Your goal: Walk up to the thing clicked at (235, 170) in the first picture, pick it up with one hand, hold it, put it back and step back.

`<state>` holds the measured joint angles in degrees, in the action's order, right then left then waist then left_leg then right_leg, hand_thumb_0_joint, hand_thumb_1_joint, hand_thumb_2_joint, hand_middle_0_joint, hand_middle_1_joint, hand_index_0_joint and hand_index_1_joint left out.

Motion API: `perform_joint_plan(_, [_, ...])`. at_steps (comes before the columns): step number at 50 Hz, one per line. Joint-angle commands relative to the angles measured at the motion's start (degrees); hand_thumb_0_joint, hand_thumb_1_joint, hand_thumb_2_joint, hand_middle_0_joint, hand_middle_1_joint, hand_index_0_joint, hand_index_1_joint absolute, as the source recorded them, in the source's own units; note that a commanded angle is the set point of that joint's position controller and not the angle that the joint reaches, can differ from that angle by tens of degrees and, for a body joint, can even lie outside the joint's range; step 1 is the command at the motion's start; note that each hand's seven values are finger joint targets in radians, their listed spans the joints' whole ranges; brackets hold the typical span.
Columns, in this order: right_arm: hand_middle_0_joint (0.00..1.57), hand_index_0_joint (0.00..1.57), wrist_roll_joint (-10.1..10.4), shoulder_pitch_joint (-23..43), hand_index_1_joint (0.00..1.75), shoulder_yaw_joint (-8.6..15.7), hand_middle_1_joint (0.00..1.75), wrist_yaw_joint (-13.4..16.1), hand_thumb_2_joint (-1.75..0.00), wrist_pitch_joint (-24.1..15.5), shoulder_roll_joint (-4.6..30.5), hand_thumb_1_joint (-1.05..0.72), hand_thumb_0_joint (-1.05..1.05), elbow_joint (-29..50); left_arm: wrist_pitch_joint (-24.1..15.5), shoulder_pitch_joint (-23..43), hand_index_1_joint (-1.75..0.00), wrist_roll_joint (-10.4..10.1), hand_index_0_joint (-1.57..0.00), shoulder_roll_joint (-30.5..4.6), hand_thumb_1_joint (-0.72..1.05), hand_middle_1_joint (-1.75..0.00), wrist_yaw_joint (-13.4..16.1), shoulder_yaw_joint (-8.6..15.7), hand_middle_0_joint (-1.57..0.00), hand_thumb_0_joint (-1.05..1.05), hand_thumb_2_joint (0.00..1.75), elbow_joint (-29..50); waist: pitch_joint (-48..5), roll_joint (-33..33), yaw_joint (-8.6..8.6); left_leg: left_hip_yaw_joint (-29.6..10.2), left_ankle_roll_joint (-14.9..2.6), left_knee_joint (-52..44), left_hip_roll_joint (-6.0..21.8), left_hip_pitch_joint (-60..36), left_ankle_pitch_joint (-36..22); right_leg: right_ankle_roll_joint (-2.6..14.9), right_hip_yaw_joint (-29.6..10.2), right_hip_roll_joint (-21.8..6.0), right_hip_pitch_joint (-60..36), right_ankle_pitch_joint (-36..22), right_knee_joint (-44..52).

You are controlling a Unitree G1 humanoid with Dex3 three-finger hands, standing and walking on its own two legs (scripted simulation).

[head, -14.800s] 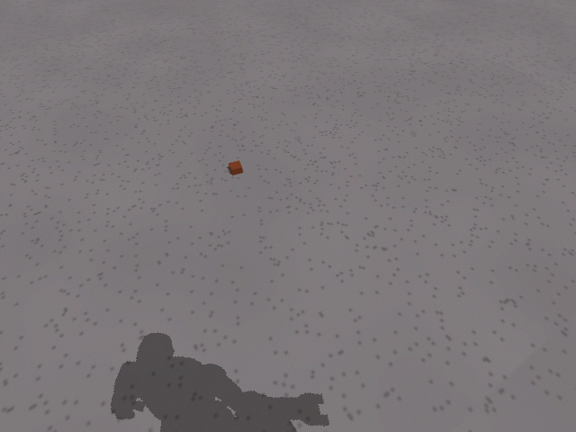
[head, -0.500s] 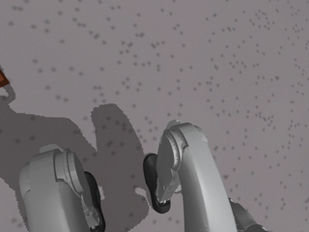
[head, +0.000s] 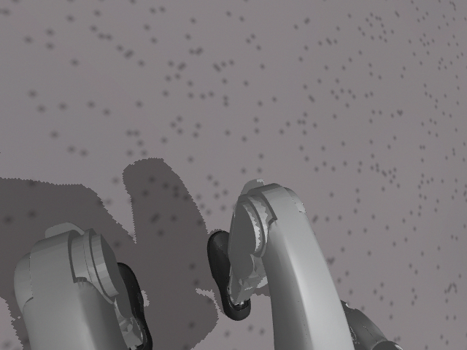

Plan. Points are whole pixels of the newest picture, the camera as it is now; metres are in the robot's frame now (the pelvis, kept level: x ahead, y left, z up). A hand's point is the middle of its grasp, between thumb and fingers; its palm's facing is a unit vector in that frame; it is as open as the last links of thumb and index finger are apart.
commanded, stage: rise first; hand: left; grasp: from above
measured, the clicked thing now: out of the picture +0.50 +0.38 -0.30
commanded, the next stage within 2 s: approach in 0.98 s
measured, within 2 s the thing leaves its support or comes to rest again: neither
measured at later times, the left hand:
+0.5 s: hand out of the picture +0.45 +0.42 -0.18, palm faces -0.34 -0.26 -0.90, open 12.9 cm
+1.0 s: hand out of the picture +0.45 +0.42 -0.18, palm faces -0.33 -0.26 -0.91, open 12.8 cm
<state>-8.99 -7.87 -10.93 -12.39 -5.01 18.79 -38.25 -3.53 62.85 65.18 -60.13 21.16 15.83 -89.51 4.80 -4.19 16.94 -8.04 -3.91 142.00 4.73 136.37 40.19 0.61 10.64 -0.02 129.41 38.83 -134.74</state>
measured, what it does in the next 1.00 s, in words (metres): stands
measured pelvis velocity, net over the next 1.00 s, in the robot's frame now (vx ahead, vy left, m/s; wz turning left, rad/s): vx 0.00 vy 0.00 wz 0.00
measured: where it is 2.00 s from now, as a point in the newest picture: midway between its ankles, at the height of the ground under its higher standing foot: (184, 307)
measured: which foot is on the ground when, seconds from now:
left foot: down 0.00-1.00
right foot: down 0.00-1.00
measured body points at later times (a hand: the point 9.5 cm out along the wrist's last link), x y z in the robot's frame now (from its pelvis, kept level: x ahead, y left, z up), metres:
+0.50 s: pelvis +0.00 +0.00 +0.00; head +0.27 +0.11 +0.34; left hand +0.46 +0.43 -0.13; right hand +0.05 -0.26 -0.08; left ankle +0.07 +0.12 -0.28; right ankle +0.10 -0.11 -0.28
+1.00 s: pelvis +0.00 +0.00 +0.00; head +0.27 +0.11 +0.34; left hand +0.46 +0.43 -0.13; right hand +0.06 -0.26 -0.08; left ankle +0.07 +0.12 -0.28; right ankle +0.10 -0.11 -0.28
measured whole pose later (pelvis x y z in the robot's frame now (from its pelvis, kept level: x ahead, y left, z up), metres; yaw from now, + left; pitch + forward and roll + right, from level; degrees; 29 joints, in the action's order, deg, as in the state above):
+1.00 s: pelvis +0.00 +0.00 +0.00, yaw +0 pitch +32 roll -12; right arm -8.7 -8.2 -12.4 -12.8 -5.6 19.1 -36.8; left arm -2.4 63.7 64.7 -61.2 19.9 14.6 -89.4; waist 4.9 -4.5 17.4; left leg -8.4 -3.8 142.0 4.6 136.3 39.9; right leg 0.5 10.8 0.2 129.3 38.4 -134.5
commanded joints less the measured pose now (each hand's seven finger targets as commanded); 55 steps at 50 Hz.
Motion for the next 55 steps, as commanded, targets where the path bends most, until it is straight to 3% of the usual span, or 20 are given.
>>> perform_joint_plan(1, [0.20, 0.20, 0.4, -12.7, 0.30, 5.0, 0.30, 0.5, -0.91, -0.2, 16.5, -0.91, 0.00, -0.6, 0.7, 13.6, -0.94, -0.8, -0.26, -17.8, -0.38, -0.95, 1.9, -0.1, -0.24, 0.00, 0.83, 8.4, -40.0, 27.6, -0.54, 0.3, 2.59, -15.0, -1.0, -33.7, -14.1, 1.33, 1.3, 3.2, -16.9, -14.5, 10.7])
perform_joint_plan(2, [0.20, 0.20, 0.6, -12.8, 0.30, 4.8, 0.30, 0.5, -0.91, -0.1, 16.5, -0.91, 0.00, -0.3, 1.0, 12.5, -0.93, -0.2, -0.26, -17.9, -0.38, -0.95, 1.6, -0.4, -0.25, 0.00, 0.83, 8.1, -40.1, 27.6, -0.59, 0.5, 2.47, -14.7, -1.1, -33.8, -15.2, 1.32, 1.2, 3.3, -17.3, -15.2, 10.8])
perform_joint_plan(6, [0.20, 0.20, 0.9, -12.7, 0.30, 4.5, 0.30, 0.5, -0.91, 0.0, 16.4, -0.91, 0.00, 0.1, 1.1, 12.8, -0.93, -1.4, -0.26, -18.8, -0.37, -0.95, 1.4, 0.1, -0.24, 0.00, 0.82, 8.7, -39.8, 25.5, -0.96, 1.2, 2.04, -14.6, -1.2, -31.2, -14.2, 1.10, 0.8, 3.4, -19.3, -15.1, 11.6])
perform_joint_plan(7, [0.20, 0.20, 0.7, -13.1, 0.30, 4.4, 0.30, 0.5, -0.90, -0.1, 16.3, -0.91, 0.00, 0.2, 1.1, 13.8, -0.93, -1.1, -0.26, -18.9, -0.37, -0.94, 1.1, 0.0, -0.25, 0.00, 0.83, 9.6, -40.1, 26.0, 0.19, 1.2, 2.02, -14.2, -1.1, -31.7, -14.7, 0.93, 0.9, 3.4, -20.1, -15.7, 11.7])
perform_joint_plan(11, [0.20, 0.20, 0.6, -13.4, 0.30, 4.4, 0.30, 0.6, -0.90, -0.2, 16.9, -0.91, 0.00, 0.2, 0.8, 13.8, -0.92, -1.5, -0.27, -19.4, -0.36, -0.94, 0.5, 0.4, -0.25, 0.00, 0.82, 8.4, -40.0, 25.4, 0.44, 0.7, 2.08, -14.6, -1.1, -31.0, -13.3, 0.97, 1.2, 3.5, -19.8, -14.3, 11.5])
perform_joint_plan(14, [0.20, 0.20, 0.6, -13.3, 0.30, 4.1, 0.30, 0.6, -0.90, -0.3, 16.5, -0.91, 0.00, -0.1, 0.6, 14.8, -0.93, -1.0, -0.26, -17.9, -0.36, -0.95, 0.0, -1.6, -0.24, 0.00, 0.82, 8.0, -38.0, 25.9, 0.78, 0.7, 2.15, -14.7, -1.1, -30.3, -11.4, 1.20, 1.2, 3.6, -18.2, -12.9, 11.6])
perform_joint_plan(16, [0.20, 0.20, 0.7, -13.2, 0.30, 4.0, 0.30, 0.7, -0.90, -0.3, 16.7, -0.90, 0.00, 0.2, 0.7, 14.9, -0.93, -0.6, -0.26, -19.1, -0.36, -0.95, 0.0, -1.4, -0.23, 0.00, 0.82, 7.9, -38.0, 25.5, 0.34, 0.9, 2.05, -14.3, -1.1, -30.4, -11.5, 1.16, 1.1, 3.6, -18.1, -12.9, 11.8])
perform_joint_plan(17, [0.20, 0.20, 0.6, -13.2, 0.30, 4.0, 0.30, 0.8, -0.90, -0.3, 16.8, -0.90, 0.00, 0.3, 0.6, 15.0, -0.92, -1.0, -0.26, -19.7, -0.36, -0.94, 0.4, -0.2, -0.24, 0.00, 0.82, 8.7, -39.6, 25.6, 0.26, 0.6, 2.24, -14.4, -1.0, -31.8, -12.6, 1.10, 1.5, 3.6, -18.9, -13.6, 11.7])
perform_joint_plan(22, [0.20, 0.20, 0.5, -13.6, 0.30, 3.9, 0.30, 0.6, -0.90, -0.6, 16.9, -0.90, 0.00, 0.1, 0.6, 16.2, -0.92, -0.8, -0.27, -18.4, -0.35, -0.95, 0.4, -1.3, -0.24, 0.00, 0.81, 9.3, -39.2, 27.8, 1.00, 0.1, 2.54, -14.7, -0.9, -33.8, -14.7, 1.21, 1.7, 3.4, -17.1, -15.0, 11.0])
perform_joint_plan(27, [0.20, 0.20, 0.5, -12.8, 0.30, 4.0, 0.30, 0.5, -0.90, -0.4, 16.8, -0.91, 0.00, 0.3, 1.1, 13.1, -0.90, -0.9, -0.29, -18.7, -0.32, -0.93, 0.8, -0.4, -0.27, 0.00, 0.79, 7.5, -39.7, 28.0, -0.33, 0.6, 2.57, -14.7, -0.9, -33.1, -14.5, 1.23, 1.7, 3.7, -18.0, -14.8, 11.0])
perform_joint_plan(29, [0.20, 0.20, 0.6, -13.3, 0.30, 3.9, 0.30, 0.4, -0.90, -0.4, 16.7, -0.90, 0.00, 0.6, 1.0, 15.4, -0.90, -0.8, -0.29, -19.3, -0.32, -0.93, 0.7, -0.3, -0.26, 0.00, 0.79, 10.4, -40.6, 28.0, 0.32, 0.7, 2.47, -14.6, -1.1, -33.4, -15.0, 1.16, 1.5, 3.4, -18.9, -15.5, 11.1])
perform_joint_plan(32, [0.20, 0.20, 0.7, -13.2, 0.30, 3.9, 0.30, 0.3, -0.90, -0.3, 16.6, -0.90, 0.00, 0.6, 1.1, 14.1, -0.91, -1.0, -0.28, -18.8, -0.34, -0.94, 0.6, -0.6, -0.25, 0.00, 0.79, 9.4, -40.4, 27.5, -0.11, 0.7, 2.35, -14.8, -1.1, -32.7, -14.6, 1.21, 1.5, 3.6, -18.8, -15.1, 11.1])
perform_joint_plan(34, [0.20, 0.20, 0.6, -13.1, 0.30, 3.9, 0.30, 0.3, -0.90, -0.4, 16.7, -0.90, 0.00, 0.7, 1.2, 14.0, -0.91, -1.2, -0.28, -18.2, -0.33, -0.95, 0.5, -0.8, -0.24, 0.00, 0.79, 8.3, -39.4, 25.3, 0.82, 0.9, 2.00, -14.0, -1.1, -30.8, -14.0, 0.95, 1.5, 3.7, -19.2, -14.9, 11.8])
perform_joint_plan(40, [0.20, 0.20, 0.8, -12.8, 0.30, 3.8, 0.30, 0.4, -0.90, -0.7, 16.9, -0.90, 0.00, 0.7, 1.0, 15.1, -0.91, -1.3, -0.28, -18.3, -0.33, -0.94, 0.6, -1.1, -0.25, 0.00, 0.79, 8.4, -39.4, 26.8, 0.27, 0.0, 2.47, -15.0, -1.0, -32.9, -13.3, 1.30, 1.8, 3.5, -17.0, -13.9, 11.0])
perform_joint_plan(41, [0.20, 0.20, 0.6, -12.8, 0.30, 3.6, 0.30, 0.3, -0.90, -0.7, 16.8, -0.90, 0.00, 0.6, 1.0, 15.2, -0.91, -1.1, -0.28, -17.7, -0.33, -0.94, 0.7, -1.6, -0.25, 0.00, 0.79, 8.1, -39.2, 28.0, 0.82, -0.1, 2.67, -15.2, -0.9, -33.9, -13.9, 1.35, 1.9, 3.5, -17.2, -14.2, 10.9])
perform_joint_plan(47, [0.20, 0.20, 0.5, -13.4, 0.30, 3.6, 0.30, 0.3, -0.90, -0.7, 16.7, -0.90, 0.00, 0.5, 1.1, 15.5, -0.90, -0.4, -0.28, -19.1, -0.34, -0.92, 1.1, -0.8, -0.26, 0.00, 0.80, 8.8, -41.4, 28.3, 0.55, 0.8, 2.43, -14.0, -1.0, -33.9, -16.2, 1.09, 1.6, 3.8, -19.4, -16.3, 11.3])
perform_joint_plan(52, [0.20, 0.20, 0.6, -13.5, 0.30, 4.0, 0.30, 0.0, -0.90, -0.7, 17.0, -0.90, 0.00, 0.6, 1.5, 14.4, -0.89, -1.2, -0.29, -16.5, -0.32, -0.92, 0.5, -1.9, -0.26, 0.00, 0.79, 7.5, -39.3, 27.4, 0.80, 0.2, 2.57, -14.8, -1.0, -33.3, -14.8, 1.28, 1.9, 3.6, -16.6, -14.8, 10.9])
perform_joint_plan(54, [0.20, 0.20, 0.5, -13.1, 0.30, 3.8, 0.30, 0.0, -0.90, -0.8, 16.9, -0.90, 0.00, 1.0, 1.6, 14.5, -0.90, -1.3, -0.27, -17.2, -0.38, -0.88, 0.6, -1.8, -0.29, 0.00, 0.85, 7.4, -39.3, 27.2, 0.74, 0.4, 2.40, -14.5, -1.1, -32.5, -14.3, 1.22, 1.7, 3.6, -17.4, -14.6, 11.2])
perform_joint_plan(55, [0.20, 0.20, 0.7, -13.3, 0.30, 3.7, 0.30, 0.0, -0.89, -0.8, 17.0, -0.90, 0.00, 1.0, 1.6, 15.0, -0.95, -1.1, -0.22, -18.2, -0.39, -0.96, 0.5, -1.6, -0.21, 0.00, 0.82, 8.0, -39.3, 26.9, 0.73, 0.7, 2.25, -14.5, -1.1, -32.3, -13.9, 1.14, 1.5, 3.6, -18.2, -14.6, 11.6])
